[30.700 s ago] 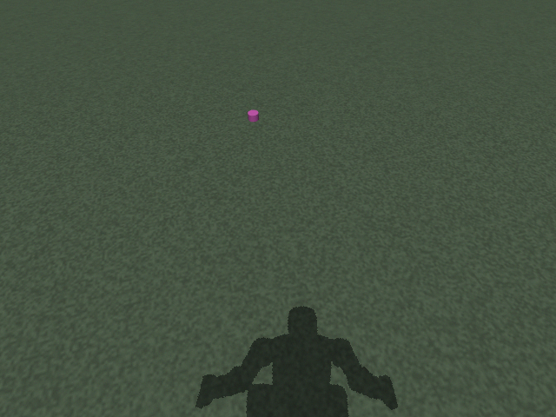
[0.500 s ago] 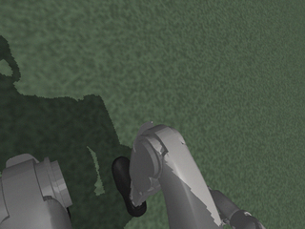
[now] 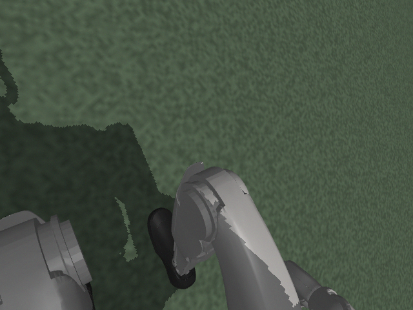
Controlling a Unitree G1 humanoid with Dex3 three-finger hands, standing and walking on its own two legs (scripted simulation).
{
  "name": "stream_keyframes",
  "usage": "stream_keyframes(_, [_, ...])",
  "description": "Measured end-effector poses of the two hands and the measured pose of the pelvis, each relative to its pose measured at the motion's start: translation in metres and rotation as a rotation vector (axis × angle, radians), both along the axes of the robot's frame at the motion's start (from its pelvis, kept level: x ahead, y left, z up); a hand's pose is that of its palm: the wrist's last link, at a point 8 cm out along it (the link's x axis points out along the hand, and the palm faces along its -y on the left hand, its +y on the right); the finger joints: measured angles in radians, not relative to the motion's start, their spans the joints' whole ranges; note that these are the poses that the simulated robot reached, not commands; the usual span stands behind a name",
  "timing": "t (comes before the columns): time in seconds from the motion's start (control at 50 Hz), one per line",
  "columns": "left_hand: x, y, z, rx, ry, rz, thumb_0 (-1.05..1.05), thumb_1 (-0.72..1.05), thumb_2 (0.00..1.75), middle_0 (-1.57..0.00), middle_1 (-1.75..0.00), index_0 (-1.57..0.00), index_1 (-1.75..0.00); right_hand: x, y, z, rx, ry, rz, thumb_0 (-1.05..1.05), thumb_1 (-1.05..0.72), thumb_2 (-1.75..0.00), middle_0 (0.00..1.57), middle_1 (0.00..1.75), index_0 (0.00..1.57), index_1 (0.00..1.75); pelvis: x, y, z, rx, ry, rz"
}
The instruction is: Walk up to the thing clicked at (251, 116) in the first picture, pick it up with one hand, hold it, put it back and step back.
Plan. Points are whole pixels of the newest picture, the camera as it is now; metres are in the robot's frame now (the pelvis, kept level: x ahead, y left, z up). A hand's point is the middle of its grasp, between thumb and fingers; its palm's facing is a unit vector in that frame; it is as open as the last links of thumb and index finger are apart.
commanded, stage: rest palm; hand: left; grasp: from above
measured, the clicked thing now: out of the picture +0.42 +0.43 -0.28
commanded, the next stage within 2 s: none
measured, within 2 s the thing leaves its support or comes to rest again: neither
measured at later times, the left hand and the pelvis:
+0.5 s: hand out of the picture +0.40 +0.42 -0.25, palm faces -0.44 -0.21 -0.87, open 13.8 cm; pelvis +0.00 +0.00 +0.00, yaw +0 degrees
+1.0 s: hand out of the picture +0.40 +0.42 -0.25, palm faces -0.44 -0.21 -0.87, open 13.7 cm; pelvis +0.00 +0.00 +0.00, yaw +0 degrees
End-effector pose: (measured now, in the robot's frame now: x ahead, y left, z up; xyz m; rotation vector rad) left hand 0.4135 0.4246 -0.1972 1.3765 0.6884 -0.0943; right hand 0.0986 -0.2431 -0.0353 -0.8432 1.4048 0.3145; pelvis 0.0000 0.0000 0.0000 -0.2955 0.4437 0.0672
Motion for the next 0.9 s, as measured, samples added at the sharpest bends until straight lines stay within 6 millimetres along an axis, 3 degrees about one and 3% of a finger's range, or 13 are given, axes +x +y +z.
stream_keyframes(0.9, [-0.0017, -0.0007, 0.0009, 0.009, -0.015, -0.015, 0.0, -0.44, 0.93, -0.09, -1.06, -0.11, -1.04, 0.0024, 0.0002, -0.0008, 0.005, -0.014, 0.014, 0.0, -0.91, -0.9, 0.2, 0.3, 0.2, 0.3, -0.0014, -0.0002, -0.0018, 0.0, -0.008, -0.004])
